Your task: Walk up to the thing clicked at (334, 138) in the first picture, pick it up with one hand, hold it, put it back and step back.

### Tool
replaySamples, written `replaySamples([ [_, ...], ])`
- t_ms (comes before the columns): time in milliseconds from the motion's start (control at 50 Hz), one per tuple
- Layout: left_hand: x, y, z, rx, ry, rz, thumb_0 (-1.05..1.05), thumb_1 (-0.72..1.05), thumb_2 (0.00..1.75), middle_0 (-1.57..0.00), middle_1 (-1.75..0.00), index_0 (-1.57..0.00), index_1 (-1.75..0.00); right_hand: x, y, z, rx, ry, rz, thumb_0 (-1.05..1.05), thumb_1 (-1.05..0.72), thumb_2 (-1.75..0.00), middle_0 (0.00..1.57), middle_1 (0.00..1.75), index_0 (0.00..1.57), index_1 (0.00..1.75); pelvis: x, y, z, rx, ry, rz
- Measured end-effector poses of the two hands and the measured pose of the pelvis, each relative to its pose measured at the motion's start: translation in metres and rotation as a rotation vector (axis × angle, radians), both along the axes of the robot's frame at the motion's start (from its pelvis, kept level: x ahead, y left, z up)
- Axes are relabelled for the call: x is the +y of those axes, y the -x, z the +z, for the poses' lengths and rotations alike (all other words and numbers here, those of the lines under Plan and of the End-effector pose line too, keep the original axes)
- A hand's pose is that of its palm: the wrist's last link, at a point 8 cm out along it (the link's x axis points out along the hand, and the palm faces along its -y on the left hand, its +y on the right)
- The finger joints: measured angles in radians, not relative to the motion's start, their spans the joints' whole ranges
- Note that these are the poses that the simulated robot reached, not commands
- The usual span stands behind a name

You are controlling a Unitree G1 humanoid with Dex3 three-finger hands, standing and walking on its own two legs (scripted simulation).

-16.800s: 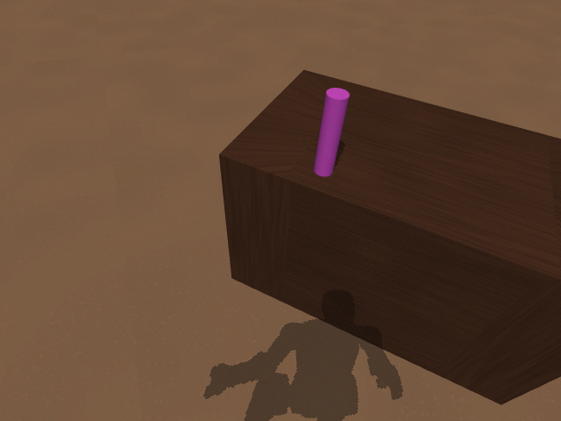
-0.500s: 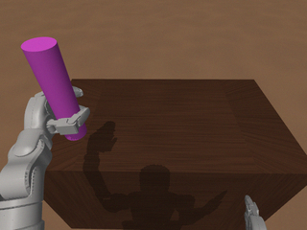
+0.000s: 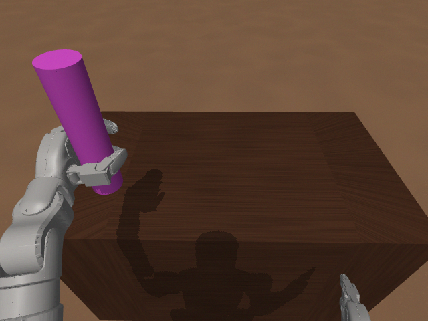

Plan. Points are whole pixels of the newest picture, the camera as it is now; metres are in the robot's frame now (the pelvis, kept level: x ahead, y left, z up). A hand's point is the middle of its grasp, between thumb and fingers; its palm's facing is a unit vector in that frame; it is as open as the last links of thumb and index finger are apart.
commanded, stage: hold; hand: left
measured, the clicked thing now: (88, 134) +0.33 +0.18 +0.25
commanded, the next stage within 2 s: crouch in 1.02 s
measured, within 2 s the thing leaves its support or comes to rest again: neither
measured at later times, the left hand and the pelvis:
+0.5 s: hand (105, 157) +0.33 +0.17 +0.20, palm faces +0.10 -0.99 +0.00, open 7.1 cm; pelvis +0.00 +0.00 +0.00, yaw +0 degrees
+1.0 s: hand (106, 155) +0.34 +0.17 +0.20, palm faces +0.10 -0.99 +0.00, open 7.1 cm; pelvis +0.00 +0.00 +0.00, yaw +0 degrees
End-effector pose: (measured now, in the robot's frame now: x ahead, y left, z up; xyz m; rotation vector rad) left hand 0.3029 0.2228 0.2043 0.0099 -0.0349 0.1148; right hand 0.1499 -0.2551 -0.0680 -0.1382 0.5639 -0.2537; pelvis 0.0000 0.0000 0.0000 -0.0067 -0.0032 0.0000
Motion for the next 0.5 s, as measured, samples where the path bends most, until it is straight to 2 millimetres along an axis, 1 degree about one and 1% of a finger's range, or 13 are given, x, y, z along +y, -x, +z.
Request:
replaySamples([
  [160, -0.006, 0.0, -0.008, 0.038, 0.011, -0.013, -0.01, -0.02, 1.07, -0.89, -1.03, -0.89, -1.05, 0.0, -0.001, 0.001, -0.009, -0.008, 0.003, -0.01, 0.54, -0.05, 0.06, 0.05, 0.06, 0.05, -0.001, 0.001, 0.0, 0.0, -0.002, 0.0],
  [280, -0.004, 0.001, -0.002, 0.008, 0.006, 0.009, -0.01, -0.02, 1.07, -0.89, -1.03, -0.89, -1.05, -0.004, 0.002, 0.003, -0.009, 0.005, -0.01, -0.01, 0.54, -0.05, 0.06, 0.05, 0.06, 0.05, -0.002, 0.002, 0.0, -0.003, -0.002, 0.001],
  [380, -0.003, -0.001, 0.003, -0.003, 0.003, 0.0, -0.01, -0.02, 1.07, -0.89, -1.03, -0.89, -1.05, -0.003, 0.002, 0.001, -0.003, 0.004, -0.006, -0.01, 0.54, -0.05, 0.06, 0.05, 0.05, 0.05, -0.001, 0.003, 0.001, -0.004, -0.001, 0.001],
  [500, -0.003, -0.001, -0.004, 0.025, 0.012, -0.014, -0.01, -0.02, 1.07, -0.89, -1.03, -0.89, -1.05, 0.0, 0.0, 0.002, -0.009, -0.009, -0.002, -0.01, 0.54, -0.05, 0.06, 0.05, 0.06, 0.05, 0.0, 0.002, 0.001, 0.001, 0.0, -0.001],
])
